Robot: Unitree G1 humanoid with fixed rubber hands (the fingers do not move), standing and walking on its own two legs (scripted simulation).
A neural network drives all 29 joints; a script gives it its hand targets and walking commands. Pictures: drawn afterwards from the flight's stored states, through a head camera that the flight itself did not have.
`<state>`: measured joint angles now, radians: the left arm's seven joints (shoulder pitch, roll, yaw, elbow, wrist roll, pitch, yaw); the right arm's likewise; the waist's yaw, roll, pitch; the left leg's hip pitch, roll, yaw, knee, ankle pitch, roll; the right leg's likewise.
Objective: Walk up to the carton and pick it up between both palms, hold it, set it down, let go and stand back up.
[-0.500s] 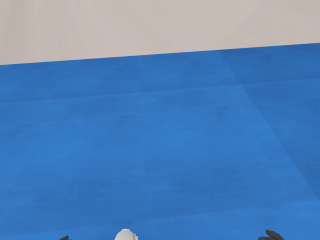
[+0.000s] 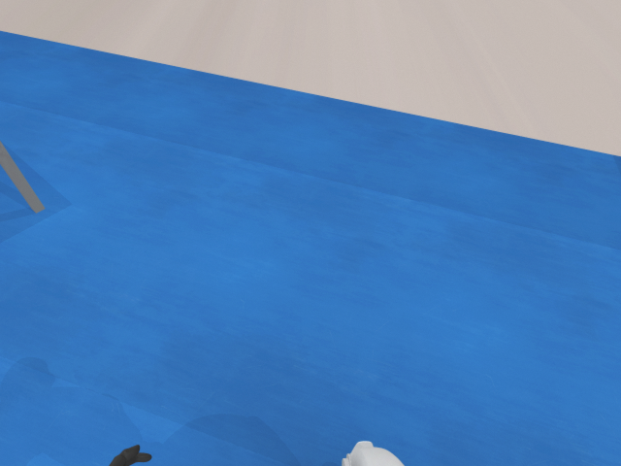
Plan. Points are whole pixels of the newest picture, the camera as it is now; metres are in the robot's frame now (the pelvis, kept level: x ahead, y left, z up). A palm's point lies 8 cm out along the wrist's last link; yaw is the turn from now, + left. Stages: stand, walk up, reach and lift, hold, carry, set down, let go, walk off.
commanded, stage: walk up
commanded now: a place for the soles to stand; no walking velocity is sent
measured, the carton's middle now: out of the picture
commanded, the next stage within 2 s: none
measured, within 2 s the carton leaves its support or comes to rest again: neither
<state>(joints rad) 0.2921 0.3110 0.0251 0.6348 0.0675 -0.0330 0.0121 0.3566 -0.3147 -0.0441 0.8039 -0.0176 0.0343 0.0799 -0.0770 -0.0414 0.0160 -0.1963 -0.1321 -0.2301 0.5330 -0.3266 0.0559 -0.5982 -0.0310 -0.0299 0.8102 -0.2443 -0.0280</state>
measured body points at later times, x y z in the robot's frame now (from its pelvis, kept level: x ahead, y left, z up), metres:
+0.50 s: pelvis +0.25 +0.03 -0.01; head +0.29 +0.02 +0.44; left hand +0.12 +0.25 -0.12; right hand +0.47 -0.11 -0.15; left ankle +0.36 +0.21 -0.70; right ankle +0.15 -0.10 -0.74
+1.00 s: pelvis +0.50 +0.14 -0.02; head +0.50 +0.14 +0.43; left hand +0.48 +0.42 -0.11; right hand +0.67 -0.05 -0.15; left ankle +0.39 +0.19 -0.74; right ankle +0.64 +0.10 -0.74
